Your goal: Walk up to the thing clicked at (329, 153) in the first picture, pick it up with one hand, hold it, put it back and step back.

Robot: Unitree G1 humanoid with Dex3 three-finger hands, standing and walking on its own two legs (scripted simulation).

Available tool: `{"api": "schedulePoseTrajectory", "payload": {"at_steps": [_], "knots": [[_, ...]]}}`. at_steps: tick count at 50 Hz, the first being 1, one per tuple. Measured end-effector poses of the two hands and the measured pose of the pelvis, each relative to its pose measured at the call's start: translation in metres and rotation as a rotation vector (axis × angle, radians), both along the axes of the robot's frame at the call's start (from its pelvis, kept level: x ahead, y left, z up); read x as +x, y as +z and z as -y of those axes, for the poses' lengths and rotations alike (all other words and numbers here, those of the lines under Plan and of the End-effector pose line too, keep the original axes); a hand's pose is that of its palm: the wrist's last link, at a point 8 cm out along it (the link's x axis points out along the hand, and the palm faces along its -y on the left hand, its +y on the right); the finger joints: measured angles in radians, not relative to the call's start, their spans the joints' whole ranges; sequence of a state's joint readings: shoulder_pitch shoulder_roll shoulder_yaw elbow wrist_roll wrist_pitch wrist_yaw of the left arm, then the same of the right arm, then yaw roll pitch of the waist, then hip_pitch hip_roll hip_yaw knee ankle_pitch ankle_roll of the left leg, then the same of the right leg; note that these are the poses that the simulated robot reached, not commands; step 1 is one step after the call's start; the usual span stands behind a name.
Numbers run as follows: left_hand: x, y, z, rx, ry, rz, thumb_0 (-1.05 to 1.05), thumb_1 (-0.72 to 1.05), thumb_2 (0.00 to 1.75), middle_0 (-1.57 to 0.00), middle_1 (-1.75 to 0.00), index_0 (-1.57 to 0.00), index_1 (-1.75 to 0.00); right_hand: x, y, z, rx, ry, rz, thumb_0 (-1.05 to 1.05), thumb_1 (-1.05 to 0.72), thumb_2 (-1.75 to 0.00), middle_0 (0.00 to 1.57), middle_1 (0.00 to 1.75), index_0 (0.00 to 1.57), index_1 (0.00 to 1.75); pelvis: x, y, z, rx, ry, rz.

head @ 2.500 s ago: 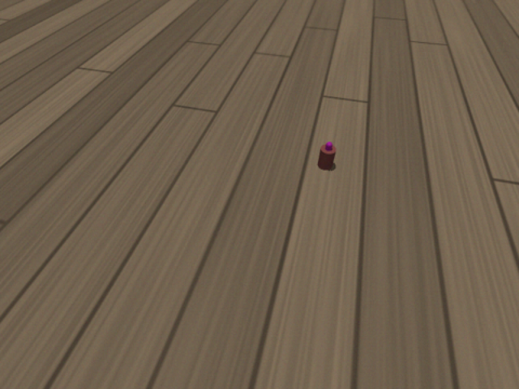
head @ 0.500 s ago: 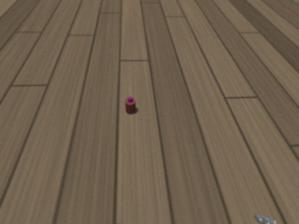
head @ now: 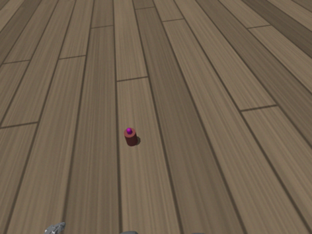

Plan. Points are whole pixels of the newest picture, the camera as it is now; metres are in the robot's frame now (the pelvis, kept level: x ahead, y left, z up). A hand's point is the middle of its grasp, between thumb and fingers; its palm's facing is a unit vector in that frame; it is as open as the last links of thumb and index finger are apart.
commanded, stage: walk up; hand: left
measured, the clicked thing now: (130, 135) +0.85 +0.24 -0.68
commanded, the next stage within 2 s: none
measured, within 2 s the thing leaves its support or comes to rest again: neither
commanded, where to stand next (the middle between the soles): +0.53 +0.05 m, yaw +0 degrees
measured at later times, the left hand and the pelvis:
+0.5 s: hand (56, 204) +0.24 +0.35 -0.15, palm faces -0.07 -0.94 -0.33, open 7.4 cm; pelvis +0.19 +0.07 +0.01, yaw +0 degrees
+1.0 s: hand (87, 138) +0.46 +0.28 -0.11, palm faces -0.04 -0.92 -0.39, open 7.4 cm; pelvis +0.35 +0.03 +0.01, yaw -1 degrees
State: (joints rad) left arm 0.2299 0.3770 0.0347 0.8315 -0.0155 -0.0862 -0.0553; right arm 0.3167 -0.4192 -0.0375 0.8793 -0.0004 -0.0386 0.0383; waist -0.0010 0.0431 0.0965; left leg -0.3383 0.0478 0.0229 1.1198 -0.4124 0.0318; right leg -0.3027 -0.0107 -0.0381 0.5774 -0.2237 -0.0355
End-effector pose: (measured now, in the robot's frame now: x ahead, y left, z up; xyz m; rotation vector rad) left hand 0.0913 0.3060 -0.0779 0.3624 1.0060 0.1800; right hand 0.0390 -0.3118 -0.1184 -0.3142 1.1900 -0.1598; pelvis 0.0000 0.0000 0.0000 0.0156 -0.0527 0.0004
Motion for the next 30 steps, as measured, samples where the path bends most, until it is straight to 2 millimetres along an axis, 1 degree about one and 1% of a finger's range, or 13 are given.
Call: {"api": "schedulePoseTrajectory", "payload": {"at_steps": [4, 9, 13, 15, 17, 20, 24, 27, 30], "knots": [[-0.001, -0.001, -0.004, -0.001, 0.022, -0.071, 0.0, 0.91, 0.9, -0.21, -0.3, -0.2, -0.3, 0.052, 0.014, -0.003, 0.0, 0.025, 0.066, 0.01, -0.9, -0.9, 0.21, 0.3, 0.2, 0.3, 0.028, 0.007, -0.003, -0.015, -0.015, -0.004], [0.006, -0.009, -0.023, -0.007, 0.051, -0.127, 0.0, 0.9, 0.9, -0.21, -0.3, -0.2, -0.3, 0.104, 0.025, -0.009, -0.03, 0.056, 0.074, 0.01, -0.9, -0.9, 0.21, 0.3, 0.2, 0.3, 0.065, 0.007, -0.015, -0.044, -0.003, -0.012], [0.024, -0.024, -0.047, -0.018, 0.073, -0.151, 0.0, 0.9, 0.9, -0.21, -0.3, -0.2, -0.3, 0.147, 0.031, -0.022, -0.063, 0.08, 0.07, 0.01, -0.9, -0.9, 0.21, 0.3, 0.2, 0.3, 0.1, 0.0, -0.032, -0.062, 0.01, -0.02], [0.037, -0.035, -0.061, -0.022, 0.076, -0.167, 0.0, 0.9, 0.9, -0.21, -0.3, -0.2, -0.3, 0.169, 0.032, -0.032, -0.085, 0.086, 0.088, 0.01, -0.9, -0.9, 0.21, 0.3, 0.2, 0.3, 0.12, -0.007, -0.043, -0.057, 0.015, -0.023], [0.054, -0.045, -0.072, -0.025, 0.076, -0.189, 0.0, 0.91, 0.9, -0.21, -0.3, -0.2, -0.3, 0.187, 0.035, -0.041, -0.103, 0.084, 0.12, 0.01, -0.9, -0.9, 0.21, 0.3, 0.2, 0.3, 0.135, -0.01, -0.053, -0.03, 0.003, -0.016], [0.084, -0.045, -0.077, -0.032, 0.045, -0.211, 0.0, 0.91, 0.9, -0.21, -0.3, -0.2, -0.3, 0.202, 0.044, -0.054, -0.102, 0.045, 0.16, 0.01, -0.9, -0.9, 0.21, 0.3, 0.21, 0.3, 0.156, -0.005, -0.064, -0.047, -0.006, -0.009], [0.13, -0.036, -0.083, -0.046, 0.014, -0.181, 0.0, 0.91, 0.9, -0.21, -0.3, -0.2, -0.3, 0.208, 0.054, -0.067, -0.096, 0.012, 0.138, 0.01, -0.9, -0.9, 0.21, 0.3, 0.21, 0.3, 0.182, 0.007, -0.07, -0.038, -0.009, -0.004], [0.161, -0.03, -0.087, -0.046, 0.004, -0.156, 0.0, 0.91, 0.9, -0.21, -0.3, -0.2, -0.3, 0.21, 0.054, -0.07, -0.091, -0.005, 0.099, 0.01, -0.9, -0.9, 0.21, 0.3, 0.21, 0.3, 0.202, 0.011, -0.072, -0.03, -0.011, 0.002], [0.189, -0.024, -0.087, -0.04, -0.006, -0.154, 0.0, 0.91, 0.9, -0.21, -0.3, -0.2, -0.3, 0.212, 0.05, -0.07, -0.083, -0.031, 0.067, 0.01, -0.9, -0.9, 0.21, 0.3, 0.21, 0.3, 0.222, 0.013, -0.073, -0.017, -0.02, 0.004]]}}
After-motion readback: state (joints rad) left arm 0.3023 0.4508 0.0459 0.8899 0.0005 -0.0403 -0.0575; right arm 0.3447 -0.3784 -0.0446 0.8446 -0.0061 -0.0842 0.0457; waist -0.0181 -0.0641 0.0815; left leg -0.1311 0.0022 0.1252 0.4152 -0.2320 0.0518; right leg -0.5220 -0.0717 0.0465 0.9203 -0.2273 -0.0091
